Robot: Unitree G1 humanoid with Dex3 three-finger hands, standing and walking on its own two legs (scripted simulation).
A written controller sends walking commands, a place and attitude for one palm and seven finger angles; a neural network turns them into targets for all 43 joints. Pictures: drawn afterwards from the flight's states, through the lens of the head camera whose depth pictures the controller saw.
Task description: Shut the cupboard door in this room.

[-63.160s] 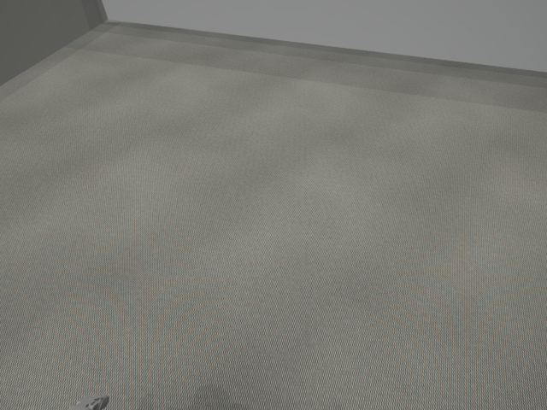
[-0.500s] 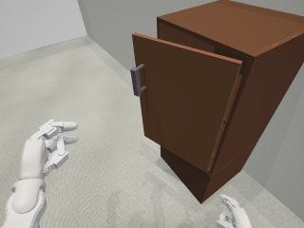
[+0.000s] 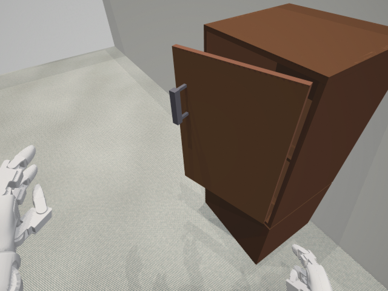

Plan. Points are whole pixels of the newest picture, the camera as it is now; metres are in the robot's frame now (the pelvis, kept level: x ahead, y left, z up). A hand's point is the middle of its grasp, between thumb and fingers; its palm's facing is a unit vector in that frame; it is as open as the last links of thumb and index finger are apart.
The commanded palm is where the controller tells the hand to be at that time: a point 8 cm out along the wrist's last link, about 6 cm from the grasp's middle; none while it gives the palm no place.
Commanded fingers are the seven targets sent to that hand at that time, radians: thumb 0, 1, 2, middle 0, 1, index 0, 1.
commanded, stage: draw the hand back to the body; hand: left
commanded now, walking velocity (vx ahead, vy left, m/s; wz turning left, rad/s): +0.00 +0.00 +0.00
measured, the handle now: (180, 104) +0.65 +0.13 +0.05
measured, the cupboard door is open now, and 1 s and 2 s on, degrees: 18 18 18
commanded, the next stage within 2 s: step back with the hand held close in 0.06 s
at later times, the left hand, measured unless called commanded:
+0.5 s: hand (39, 209) +0.19 +0.28 +0.15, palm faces +0.37 -0.79 -0.50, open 7.5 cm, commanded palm +0.13 +0.32 +0.17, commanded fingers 0.00 0.90 0.90 -0.20 -0.30 -0.20 -0.30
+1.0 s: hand out of the picture +0.11 +0.29 +0.16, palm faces +0.48 -0.77 -0.43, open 7.5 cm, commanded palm +0.05 +0.32 +0.17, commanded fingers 0.00 0.90 0.90 -0.20 -0.30 -0.20 -0.30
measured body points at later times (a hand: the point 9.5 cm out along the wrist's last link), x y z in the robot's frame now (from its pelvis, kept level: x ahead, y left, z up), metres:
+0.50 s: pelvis -0.01 +0.02 -0.01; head -0.01 +0.00 +0.44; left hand +0.16 +0.32 +0.18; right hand +0.16 -0.24 -0.09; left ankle +0.00 +0.10 -0.74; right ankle -0.03 -0.11 -0.74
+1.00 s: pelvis -0.09 +0.02 -0.02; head -0.09 +0.04 +0.43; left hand +0.08 +0.33 +0.18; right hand +0.07 -0.22 -0.10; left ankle -0.01 +0.10 -0.74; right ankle -0.03 -0.11 -0.74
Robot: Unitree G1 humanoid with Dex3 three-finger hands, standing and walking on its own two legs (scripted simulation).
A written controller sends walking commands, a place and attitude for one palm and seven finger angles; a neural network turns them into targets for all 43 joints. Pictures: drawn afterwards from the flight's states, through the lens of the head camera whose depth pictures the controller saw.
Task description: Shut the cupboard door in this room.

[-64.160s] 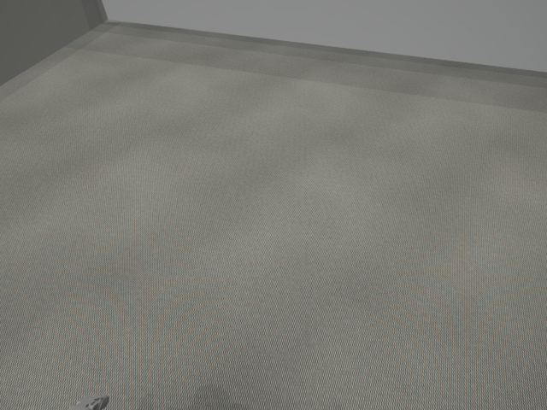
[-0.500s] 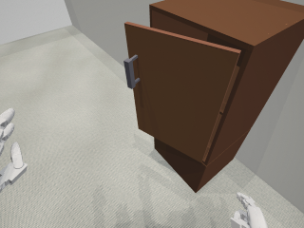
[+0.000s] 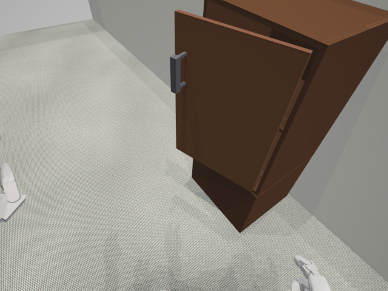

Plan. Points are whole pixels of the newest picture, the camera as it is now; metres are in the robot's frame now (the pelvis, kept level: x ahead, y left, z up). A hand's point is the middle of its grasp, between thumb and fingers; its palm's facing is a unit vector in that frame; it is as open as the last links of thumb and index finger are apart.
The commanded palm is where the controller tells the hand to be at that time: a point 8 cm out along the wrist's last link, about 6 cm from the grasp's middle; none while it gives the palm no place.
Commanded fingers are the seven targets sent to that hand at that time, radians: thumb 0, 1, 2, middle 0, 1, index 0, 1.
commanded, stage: step back with the hand held close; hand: left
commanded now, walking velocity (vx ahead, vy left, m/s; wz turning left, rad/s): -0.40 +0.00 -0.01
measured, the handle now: (179, 72) +0.74 +0.11 +0.07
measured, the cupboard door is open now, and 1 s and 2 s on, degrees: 18 18 18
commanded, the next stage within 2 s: stop stepping back and stand still in 0.90 s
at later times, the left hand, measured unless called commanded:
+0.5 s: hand out of the picture +0.14 +0.27 +0.18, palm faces +0.48 -0.77 -0.42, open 7.5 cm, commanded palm +0.07 +0.31 +0.19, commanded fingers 0.00 0.90 0.90 -0.20 -0.30 -0.20 -0.30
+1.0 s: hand out of the picture +0.06 +0.27 +0.19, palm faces +0.36 -0.83 -0.43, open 7.5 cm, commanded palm -0.01 +0.32 +0.19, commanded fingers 0.00 0.90 0.90 -0.20 -0.30 -0.20 -0.30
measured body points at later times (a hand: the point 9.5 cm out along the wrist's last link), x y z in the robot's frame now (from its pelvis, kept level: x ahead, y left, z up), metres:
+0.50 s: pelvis -0.05 +0.00 +0.00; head -0.05 +0.03 +0.45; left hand +0.11 +0.31 +0.21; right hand +0.12 -0.24 -0.08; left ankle +0.06 +0.09 -0.72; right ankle +0.03 -0.13 -0.72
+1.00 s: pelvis -0.15 +0.01 +0.00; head -0.16 +0.05 +0.45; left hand +0.04 +0.31 +0.22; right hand +0.01 -0.23 -0.06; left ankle +0.06 +0.09 -0.71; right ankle -0.20 -0.14 -0.72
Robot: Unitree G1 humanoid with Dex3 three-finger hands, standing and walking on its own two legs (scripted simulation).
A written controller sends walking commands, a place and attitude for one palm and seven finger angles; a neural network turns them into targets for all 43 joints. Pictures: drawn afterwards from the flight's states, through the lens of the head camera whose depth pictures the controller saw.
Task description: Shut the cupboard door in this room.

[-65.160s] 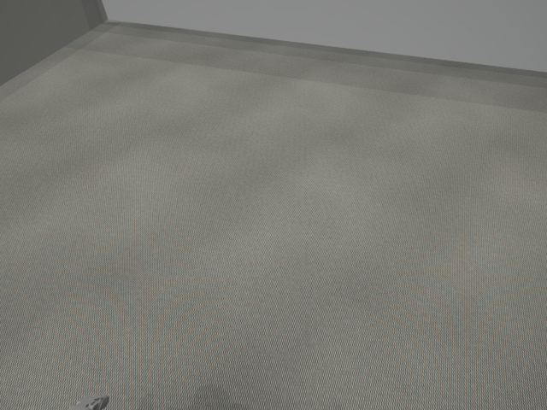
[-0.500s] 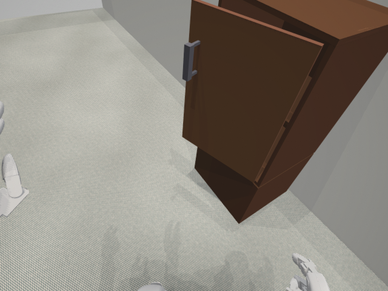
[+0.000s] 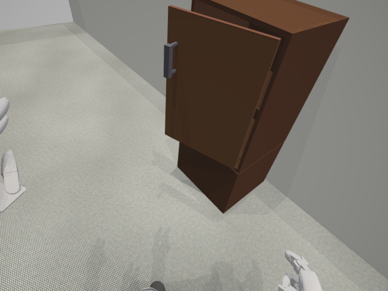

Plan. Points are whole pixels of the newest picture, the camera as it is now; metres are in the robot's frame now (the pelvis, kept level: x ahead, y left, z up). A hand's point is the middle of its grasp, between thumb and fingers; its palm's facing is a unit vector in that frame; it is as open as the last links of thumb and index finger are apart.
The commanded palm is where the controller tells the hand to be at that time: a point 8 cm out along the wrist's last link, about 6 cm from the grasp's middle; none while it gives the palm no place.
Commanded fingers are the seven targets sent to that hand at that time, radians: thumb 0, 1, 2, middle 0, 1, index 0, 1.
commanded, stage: stop stepping back and stand still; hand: left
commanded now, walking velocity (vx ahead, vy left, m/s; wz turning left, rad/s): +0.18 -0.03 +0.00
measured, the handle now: (171, 59) +0.89 +0.09 +0.08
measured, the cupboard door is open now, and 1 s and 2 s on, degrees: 18 18 18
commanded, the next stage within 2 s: let the arm hang, fingers relaxed in 0.78 s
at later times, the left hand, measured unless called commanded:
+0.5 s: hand out of the picture +0.11 +0.32 +0.21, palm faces +0.42 -0.81 -0.41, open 7.5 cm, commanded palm +0.07 +0.35 +0.20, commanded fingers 0.00 0.90 0.90 -0.20 -0.30 -0.20 -0.30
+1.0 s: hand out of the picture +0.15 +0.33 +0.03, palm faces +0.16 -0.88 -0.45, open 7.4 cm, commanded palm none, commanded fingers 0.00 0.90 0.90 -0.20 -0.30 -0.20 -0.30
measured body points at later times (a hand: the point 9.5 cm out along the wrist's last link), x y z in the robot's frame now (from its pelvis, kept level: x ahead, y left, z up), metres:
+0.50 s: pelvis -0.09 +0.07 +0.02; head -0.13 +0.10 +0.46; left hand +0.08 +0.37 +0.23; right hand +0.02 -0.17 -0.07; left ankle -0.04 +0.17 -0.67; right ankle -0.12 -0.02 -0.72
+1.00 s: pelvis -0.08 +0.09 +0.00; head -0.08 +0.06 +0.45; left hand +0.13 +0.37 +0.05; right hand +0.04 -0.16 -0.13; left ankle -0.08 +0.22 -0.72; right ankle -0.08 +0.00 -0.72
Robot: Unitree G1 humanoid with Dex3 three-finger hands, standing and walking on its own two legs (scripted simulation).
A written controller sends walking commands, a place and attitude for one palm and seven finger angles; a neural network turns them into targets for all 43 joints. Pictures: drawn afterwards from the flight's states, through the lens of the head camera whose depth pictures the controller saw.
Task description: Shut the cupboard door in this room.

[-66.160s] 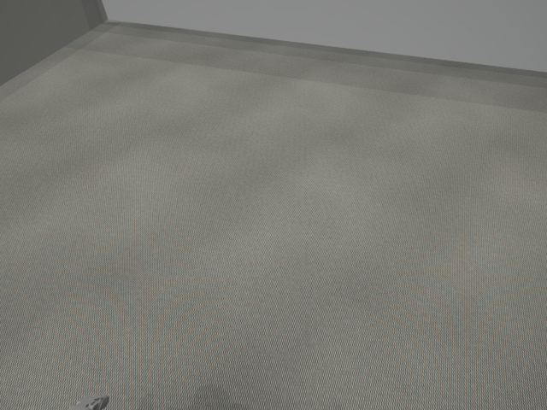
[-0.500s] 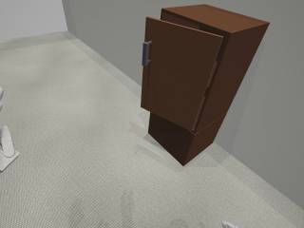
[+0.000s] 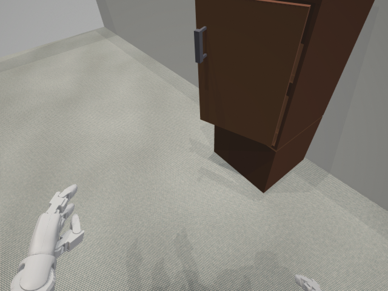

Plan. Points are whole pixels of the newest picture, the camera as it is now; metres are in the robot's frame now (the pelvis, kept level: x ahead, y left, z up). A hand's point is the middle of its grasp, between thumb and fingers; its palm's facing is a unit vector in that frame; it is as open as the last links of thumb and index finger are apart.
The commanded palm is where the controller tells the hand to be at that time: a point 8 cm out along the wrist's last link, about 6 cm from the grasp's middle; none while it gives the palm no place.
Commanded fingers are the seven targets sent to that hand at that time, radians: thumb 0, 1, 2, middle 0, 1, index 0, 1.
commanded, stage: let the arm hang, fingers relaxed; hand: left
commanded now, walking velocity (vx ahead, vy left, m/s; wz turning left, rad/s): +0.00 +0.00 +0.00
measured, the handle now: (201, 44) +0.97 +0.01 +0.08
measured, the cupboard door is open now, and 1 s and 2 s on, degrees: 18 18 18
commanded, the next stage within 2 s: look to check the result in 0.98 s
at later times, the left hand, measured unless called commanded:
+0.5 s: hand out of the picture +0.00 +0.20 -0.15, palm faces +0.01 -0.97 -0.23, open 7.3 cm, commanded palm none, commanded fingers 0.00 0.90 0.90 -0.20 -0.30 -0.20 -0.30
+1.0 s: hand out of the picture -0.03 +0.17 -0.15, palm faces +0.00 -0.99 -0.12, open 7.4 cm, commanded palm none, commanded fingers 0.00 0.90 0.90 -0.20 -0.30 -0.20 -0.30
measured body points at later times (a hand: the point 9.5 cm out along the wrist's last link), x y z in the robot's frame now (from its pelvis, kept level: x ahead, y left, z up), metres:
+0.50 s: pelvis +0.01 +0.01 +0.03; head +0.01 +0.01 +0.48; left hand +0.00 +0.25 -0.13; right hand -0.01 -0.20 -0.14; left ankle +0.00 +0.13 -0.72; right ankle +0.00 -0.09 -0.72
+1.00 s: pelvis +0.00 +0.02 +0.02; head -0.01 +0.03 +0.47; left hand -0.03 +0.22 -0.14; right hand -0.06 -0.17 -0.14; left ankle +0.00 +0.13 -0.72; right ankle +0.00 -0.09 -0.72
